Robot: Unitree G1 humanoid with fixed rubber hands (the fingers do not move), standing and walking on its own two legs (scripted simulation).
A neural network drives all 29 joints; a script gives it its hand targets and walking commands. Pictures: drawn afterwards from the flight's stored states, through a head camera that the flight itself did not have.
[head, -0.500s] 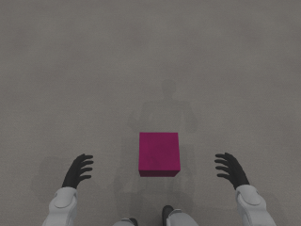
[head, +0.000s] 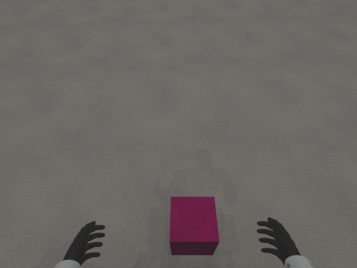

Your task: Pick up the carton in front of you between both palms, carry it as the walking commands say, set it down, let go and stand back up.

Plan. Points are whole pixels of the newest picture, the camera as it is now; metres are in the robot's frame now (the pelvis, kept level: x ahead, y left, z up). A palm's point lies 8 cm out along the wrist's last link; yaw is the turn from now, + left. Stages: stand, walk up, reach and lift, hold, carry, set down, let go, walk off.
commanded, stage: let go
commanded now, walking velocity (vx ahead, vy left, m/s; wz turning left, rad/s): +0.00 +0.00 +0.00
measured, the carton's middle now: (192, 226) +0.41 -0.06 -0.65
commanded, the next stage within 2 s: stand in 0.12 s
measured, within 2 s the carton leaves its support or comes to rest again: neither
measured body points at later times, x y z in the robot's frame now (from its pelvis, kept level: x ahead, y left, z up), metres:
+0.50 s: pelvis +0.01 +0.00 -0.01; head +0.01 -0.01 +0.44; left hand +0.13 +0.30 -0.10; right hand +0.15 -0.30 -0.10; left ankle -0.05 +0.11 -0.74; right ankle +0.01 -0.12 -0.74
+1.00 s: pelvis +0.01 +0.00 +0.00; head +0.00 -0.01 +0.45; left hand +0.12 +0.29 -0.10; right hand +0.12 -0.30 -0.11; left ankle -0.05 +0.11 -0.74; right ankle +0.01 -0.12 -0.74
